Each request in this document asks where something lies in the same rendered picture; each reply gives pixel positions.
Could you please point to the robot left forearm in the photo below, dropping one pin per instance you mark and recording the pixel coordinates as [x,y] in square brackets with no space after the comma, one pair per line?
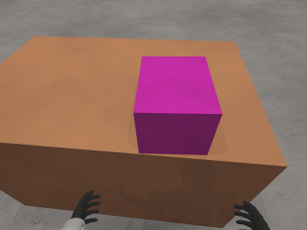
[74,224]

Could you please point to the carton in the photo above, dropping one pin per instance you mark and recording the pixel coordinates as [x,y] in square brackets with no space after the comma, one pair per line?
[176,108]

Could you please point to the left robot hand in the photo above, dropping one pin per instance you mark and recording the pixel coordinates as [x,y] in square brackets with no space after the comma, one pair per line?
[80,211]

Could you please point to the right robot hand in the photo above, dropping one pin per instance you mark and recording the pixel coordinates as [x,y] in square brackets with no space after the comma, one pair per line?
[256,219]

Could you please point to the pedestal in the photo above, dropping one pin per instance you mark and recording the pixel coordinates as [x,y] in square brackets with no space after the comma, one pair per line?
[67,127]

